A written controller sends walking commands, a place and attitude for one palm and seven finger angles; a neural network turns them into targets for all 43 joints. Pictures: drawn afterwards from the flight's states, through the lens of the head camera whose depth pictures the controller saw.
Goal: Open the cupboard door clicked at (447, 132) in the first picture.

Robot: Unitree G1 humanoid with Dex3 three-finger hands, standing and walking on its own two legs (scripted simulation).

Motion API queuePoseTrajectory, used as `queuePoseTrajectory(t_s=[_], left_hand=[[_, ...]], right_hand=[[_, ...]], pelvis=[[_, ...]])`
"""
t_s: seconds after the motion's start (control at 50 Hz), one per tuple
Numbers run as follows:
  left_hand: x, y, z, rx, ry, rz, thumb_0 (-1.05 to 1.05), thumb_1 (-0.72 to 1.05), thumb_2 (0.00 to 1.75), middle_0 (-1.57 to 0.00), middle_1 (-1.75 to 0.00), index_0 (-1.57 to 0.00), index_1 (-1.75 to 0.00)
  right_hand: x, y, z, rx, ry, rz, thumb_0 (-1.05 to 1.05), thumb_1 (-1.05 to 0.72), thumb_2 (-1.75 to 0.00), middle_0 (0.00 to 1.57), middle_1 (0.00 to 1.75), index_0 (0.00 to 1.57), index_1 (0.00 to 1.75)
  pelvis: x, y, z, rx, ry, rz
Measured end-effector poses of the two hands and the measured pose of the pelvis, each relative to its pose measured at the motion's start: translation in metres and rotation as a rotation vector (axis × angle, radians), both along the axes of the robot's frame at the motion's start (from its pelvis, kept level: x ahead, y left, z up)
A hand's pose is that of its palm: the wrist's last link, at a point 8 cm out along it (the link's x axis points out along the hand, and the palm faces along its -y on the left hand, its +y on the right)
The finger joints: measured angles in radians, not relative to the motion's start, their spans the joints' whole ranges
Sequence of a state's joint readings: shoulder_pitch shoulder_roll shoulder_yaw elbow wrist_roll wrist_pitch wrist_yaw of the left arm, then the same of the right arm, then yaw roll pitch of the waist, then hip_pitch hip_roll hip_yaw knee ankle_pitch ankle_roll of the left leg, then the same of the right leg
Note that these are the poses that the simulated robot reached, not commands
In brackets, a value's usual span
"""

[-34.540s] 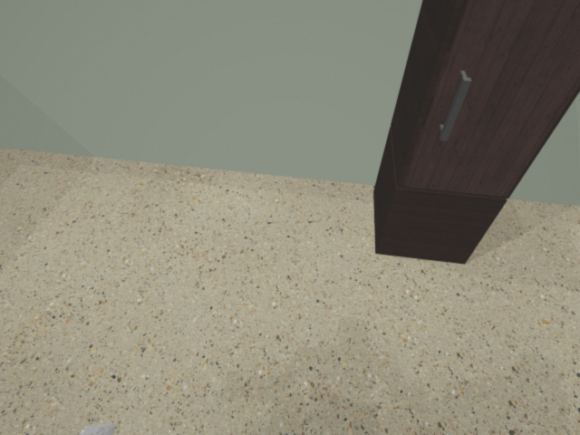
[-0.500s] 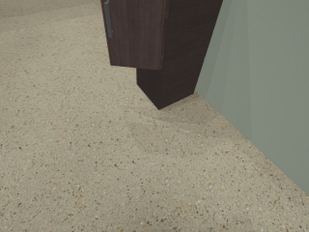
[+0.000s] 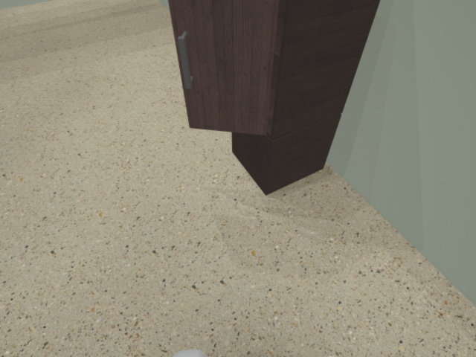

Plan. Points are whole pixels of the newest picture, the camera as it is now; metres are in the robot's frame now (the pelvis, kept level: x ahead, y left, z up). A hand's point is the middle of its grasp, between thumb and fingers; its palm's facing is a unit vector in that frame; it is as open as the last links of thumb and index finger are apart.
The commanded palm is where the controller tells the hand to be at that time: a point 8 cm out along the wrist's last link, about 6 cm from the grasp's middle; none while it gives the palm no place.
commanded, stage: take the last steps up to it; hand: left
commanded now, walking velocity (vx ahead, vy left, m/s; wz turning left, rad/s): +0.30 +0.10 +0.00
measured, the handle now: (186, 60) +1.01 +0.22 -0.02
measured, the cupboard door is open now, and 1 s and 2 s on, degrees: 53 53 53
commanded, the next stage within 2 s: come to a stop and stand still in 0.88 s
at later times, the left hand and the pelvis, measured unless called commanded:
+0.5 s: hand (132, 297) +0.26 +0.24 -0.16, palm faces +0.00 -0.98 -0.19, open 7.4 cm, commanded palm none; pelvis +0.19 +0.06 +0.00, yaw -2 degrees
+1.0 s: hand (132, 245) +0.39 +0.28 -0.18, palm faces -0.01 -0.98 -0.19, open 7.4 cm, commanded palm none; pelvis +0.39 +0.10 -0.01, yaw -4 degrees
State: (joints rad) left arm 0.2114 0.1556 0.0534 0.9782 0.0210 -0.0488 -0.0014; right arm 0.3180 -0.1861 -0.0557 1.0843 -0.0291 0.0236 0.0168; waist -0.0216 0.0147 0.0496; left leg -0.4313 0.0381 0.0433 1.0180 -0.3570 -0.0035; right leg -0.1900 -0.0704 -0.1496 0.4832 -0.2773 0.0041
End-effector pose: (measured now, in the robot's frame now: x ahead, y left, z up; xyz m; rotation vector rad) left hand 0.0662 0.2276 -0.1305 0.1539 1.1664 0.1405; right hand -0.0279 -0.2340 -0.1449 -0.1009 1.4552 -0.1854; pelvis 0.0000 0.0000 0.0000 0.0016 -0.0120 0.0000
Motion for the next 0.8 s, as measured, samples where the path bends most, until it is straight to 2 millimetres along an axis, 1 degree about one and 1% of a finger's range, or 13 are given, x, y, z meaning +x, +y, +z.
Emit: queuePoseTrajectory(t_s=[0.08,0.16,0.2,0.24,0.3,0.36,0.48,0.52,0.56,0.6,0.66,0.74,0.8], left_hand=[[-0.020,0.016,-0.003,-0.003,0.117,0.053,0.00,0.94,0.90,-0.20,-0.30,-0.20,-0.30],[-0.038,0.035,-0.013,-0.026,0.242,0.102,0.00,0.93,0.90,-0.20,-0.30,-0.20,-0.30],[-0.041,0.048,-0.023,-0.036,0.300,0.118,0.00,0.92,0.90,-0.20,-0.30,-0.20,-0.30],[-0.035,0.060,-0.030,-0.034,0.350,0.114,0.01,0.92,0.90,-0.20,-0.30,-0.20,-0.30],[-0.002,0.072,-0.028,-0.020,0.345,0.091,0.01,0.91,0.90,-0.19,-0.30,-0.20,-0.30],[0.050,0.077,-0.019,-0.014,0.265,0.066,0.01,0.91,0.90,-0.19,-0.30,-0.19,-0.30],[0.169,0.068,-0.002,-0.009,0.066,-0.010,0.01,0.91,0.90,-0.19,-0.30,-0.19,-0.30],[0.205,0.062,-0.001,-0.003,0.009,-0.032,0.01,0.91,0.90,-0.19,-0.30,-0.19,-0.30],[0.234,0.057,-0.005,0.008,-0.041,-0.041,0.01,0.91,0.90,-0.19,-0.30,-0.19,-0.30],[0.251,0.053,-0.004,0.008,-0.059,-0.033,0.01,0.91,0.90,-0.19,-0.30,-0.19,-0.30],[0.259,0.050,-0.002,-0.001,-0.025,-0.018,0.00,0.91,0.90,-0.19,-0.30,-0.20,-0.30],[0.261,0.064,0.000,0.007,0.060,0.016,0.00,0.94,0.90,-0.20,-0.30,-0.20,-0.30],[0.260,0.076,-0.005,-0.006,0.139,0.031,0.00,0.93,0.90,-0.20,-0.30,-0.20,-0.30]], right_hand=[[0.075,0.004,0.013,-0.017,-0.116,0.044,0.01,-0.91,-0.90,0.20,0.30,0.20,0.30],[0.153,0.021,0.018,-0.036,-0.227,0.108,0.01,-0.91,-0.90,0.19,0.30,0.20,0.30],[0.189,0.031,0.014,-0.056,-0.289,0.134,0.01,-0.91,-0.90,0.19,0.30,0.20,0.30],[0.213,0.041,0.011,-0.074,-0.334,0.137,0.01,-0.91,-0.90,0.19,0.30,0.20,0.30],[0.226,0.056,0.013,-0.069,-0.337,0.121,0.00,-0.91,-0.90,0.20,0.30,0.20,0.30],[0.225,0.068,0.013,-0.048,-0.287,0.095,0.00,-0.92,-0.90,0.20,0.30,0.20,0.30],[0.212,0.062,0.004,-0.027,-0.144,0.031,0.00,-0.94,-0.90,0.20,0.30,0.20,0.30],[0.208,0.059,-0.004,-0.013,-0.093,0.009,0.00,-0.93,-0.90,0.20,0.30,0.20,0.30],[0.209,0.056,-0.015,0.000,-0.046,-0.004,0.00,-0.93,-0.90,0.20,0.30,0.20,0.30],[0.217,0.054,-0.017,0.007,-0.004,-0.004,0.01,-0.92,-0.90,0.20,0.30,0.20,0.30],[0.246,0.054,-0.007,0.003,-0.003,-0.007,0.01,-0.92,-0.90,0.20,0.30,0.20,0.30],[0.305,0.060,0.008,-0.002,-0.074,0.000,0.01,-0.92,-0.90,0.20,0.30,0.20,0.30],[0.355,0.071,0.012,-0.005,-0.139,0.025,0.01,-0.91,-0.90,0.19,0.30,0.20,0.30]], pelvis=[[0.029,0.009,0.006,0.009,0.014,0.003],[0.062,0.030,0.001,0.008,0.014,0.000],[0.081,0.044,-0.009,-0.008,0.014,-0.009],[0.094,0.053,-0.016,-0.004,0.009,-0.017],[0.113,0.060,-0.012,0.008,0.012,-0.032],[0.133,0.064,-0.004,0.011,0.015,-0.036],[0.177,0.063,0.001,0.022,0.006,-0.037],[0.194,0.058,-0.004,0.031,-0.003,-0.038],[0.211,0.053,-0.013,0.039,-0.007,-0.034],[0.225,0.052,-0.013,0.017,-0.013,-0.023],[0.248,0.053,-0.005,0.003,-0.003,-0.020],[0.282,0.058,0.005,0.007,0.018,-0.021],[0.309,0.067,0.006,0.009,0.021,-0.026]])
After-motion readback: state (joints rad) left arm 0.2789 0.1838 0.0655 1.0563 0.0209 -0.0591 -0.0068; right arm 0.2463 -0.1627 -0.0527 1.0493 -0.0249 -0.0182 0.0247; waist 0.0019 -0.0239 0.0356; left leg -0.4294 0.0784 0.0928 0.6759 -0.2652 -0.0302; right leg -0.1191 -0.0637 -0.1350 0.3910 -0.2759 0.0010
